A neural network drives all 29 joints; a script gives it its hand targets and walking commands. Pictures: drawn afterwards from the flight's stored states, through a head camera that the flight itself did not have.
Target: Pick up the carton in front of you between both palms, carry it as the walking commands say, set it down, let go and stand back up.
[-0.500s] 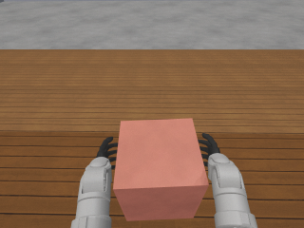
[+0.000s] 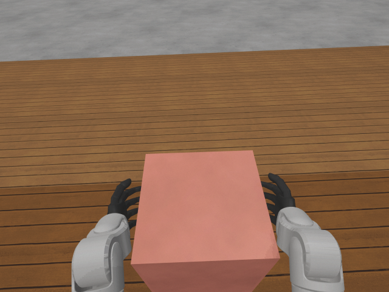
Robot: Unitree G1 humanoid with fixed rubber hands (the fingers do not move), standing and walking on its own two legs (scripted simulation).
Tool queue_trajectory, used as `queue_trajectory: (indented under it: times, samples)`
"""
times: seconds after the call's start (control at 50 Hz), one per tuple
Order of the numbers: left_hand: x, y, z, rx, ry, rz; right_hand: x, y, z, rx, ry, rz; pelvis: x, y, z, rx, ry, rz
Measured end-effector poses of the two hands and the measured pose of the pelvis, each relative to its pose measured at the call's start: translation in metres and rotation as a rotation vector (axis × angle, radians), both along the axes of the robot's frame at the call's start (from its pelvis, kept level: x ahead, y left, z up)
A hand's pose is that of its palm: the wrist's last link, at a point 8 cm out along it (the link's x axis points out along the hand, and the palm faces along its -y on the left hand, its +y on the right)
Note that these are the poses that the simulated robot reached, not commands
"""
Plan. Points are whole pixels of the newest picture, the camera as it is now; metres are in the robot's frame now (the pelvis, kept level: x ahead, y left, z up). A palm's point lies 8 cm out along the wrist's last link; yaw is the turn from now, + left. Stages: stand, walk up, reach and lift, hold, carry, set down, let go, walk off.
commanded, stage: carry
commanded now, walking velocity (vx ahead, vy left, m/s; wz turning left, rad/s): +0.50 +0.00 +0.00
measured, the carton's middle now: (201, 227) +0.26 +0.00 +0.02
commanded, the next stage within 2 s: none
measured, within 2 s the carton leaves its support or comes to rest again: neither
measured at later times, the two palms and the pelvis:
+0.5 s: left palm (146, 118) +0.53 +0.14 +0.10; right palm (257, 109) +0.56 -0.16 +0.10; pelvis +0.30 -0.03 +0.00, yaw +3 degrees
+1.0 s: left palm (155, 62) +0.88 +0.15 +0.09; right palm (236, 57) +0.88 -0.15 +0.10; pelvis +0.64 -0.01 +0.00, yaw +0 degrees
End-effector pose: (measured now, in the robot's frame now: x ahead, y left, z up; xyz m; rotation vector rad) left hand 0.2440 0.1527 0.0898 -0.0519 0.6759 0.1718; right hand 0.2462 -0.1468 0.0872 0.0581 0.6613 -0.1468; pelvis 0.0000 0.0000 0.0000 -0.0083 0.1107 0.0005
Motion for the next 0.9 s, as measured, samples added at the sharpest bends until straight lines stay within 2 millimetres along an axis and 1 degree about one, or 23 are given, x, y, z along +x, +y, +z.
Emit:
queue_trajectory:
  times: [0.04,0.08,0.12,0.16,0.18,0.22,0.26,0.32,0.36,0.44,0.5,0.56,0.62,0.64,0.68,0.74,0.82,0.9]
  samples:
    - [0.023,-0.010,0.004,-0.001,-0.008,-0.022,0.016,-0.010,0.004,0.003,-0.008,-0.026,0.021,-0.004,0.001,-0.007,-0.001,0.005]
    - [0.048,-0.020,0.008,0.000,-0.028,-0.036,0.037,-0.020,0.008,0.010,-0.028,-0.043,0.045,-0.011,-0.001,-0.008,-0.008,0.008]
    - [0.074,-0.029,0.008,0.004,-0.055,-0.038,0.064,-0.029,0.008,0.017,-0.055,-0.046,0.071,-0.019,-0.008,-0.008,-0.022,0.014]
    - [0.100,-0.036,0.005,0.007,-0.083,-0.026,0.094,-0.036,0.005,0.022,-0.083,-0.035,0.098,-0.029,-0.020,-0.009,-0.038,0.032]
    - [0.111,-0.038,0.002,0.010,-0.077,-0.017,0.109,-0.038,0.002,0.027,-0.077,-0.027,0.109,-0.033,-0.023,-0.014,-0.039,0.041]
    - [0.129,-0.037,-0.003,0.006,-0.038,0.013,0.136,-0.037,-0.001,0.028,-0.037,0.000,0.129,-0.040,-0.020,-0.009,-0.035,0.059]
    - [0.143,-0.033,-0.004,0.000,0.001,0.050,0.161,-0.033,0.000,0.023,0.001,0.036,0.149,-0.044,-0.013,-0.001,-0.028,0.068]
    - [0.168,-0.027,0.001,-0.002,0.022,0.097,0.200,-0.025,0.006,0.019,0.023,0.084,0.182,-0.048,-0.002,0.013,-0.019,0.070]
    - [0.188,-0.024,0.007,0.001,0.015,0.116,0.225,-0.022,0.010,0.017,0.015,0.104,0.205,-0.048,0.003,0.024,-0.014,0.067]
    - [0.240,-0.020,0.014,0.008,-0.010,0.114,0.274,-0.018,0.014,0.016,-0.011,0.107,0.256,-0.043,0.006,0.037,-0.014,0.058]
    - [0.284,-0.017,0.011,0.008,-0.019,0.090,0.310,-0.016,0.010,0.014,-0.020,0.084,0.298,-0.034,0.002,0.036,-0.022,0.053]
    - [0.332,-0.012,0.000,0.002,-0.018,0.061,0.349,-0.012,0.000,0.006,-0.019,0.056,0.344,-0.023,-0.009,0.030,-0.031,0.043]
    - [0.384,-0.004,-0.019,-0.011,-0.021,0.031,0.393,-0.004,-0.014,-0.009,-0.021,0.027,0.393,-0.009,-0.025,0.033,-0.050,0.019]
    - [0.400,-0.002,-0.026,-0.019,-0.007,0.022,0.406,-0.002,-0.019,-0.018,-0.008,0.019,0.407,-0.005,-0.028,0.043,-0.052,0.009]
    - [0.428,0.000,-0.033,-0.020,0.040,-0.003,0.427,-0.001,-0.026,-0.020,0.039,-0.004,0.430,0.001,-0.024,0.035,-0.046,-0.005]
    - [0.466,-0.002,-0.032,-0.014,0.086,-0.042,0.453,-0.003,-0.026,-0.015,0.086,-0.044,0.463,0.008,-0.010,0.016,-0.038,-0.020]
    - [0.515,-0.004,-0.020,-0.017,0.071,-0.070,0.495,-0.004,-0.012,-0.019,0.071,-0.072,0.512,0.011,0.004,-0.009,-0.028,-0.017]
    - [0.563,-0.003,-0.008,-0.019,0.021,-0.052,0.550,-0.003,0.003,-0.019,0.022,-0.056,0.567,0.007,0.009,-0.022,-0.027,-0.007]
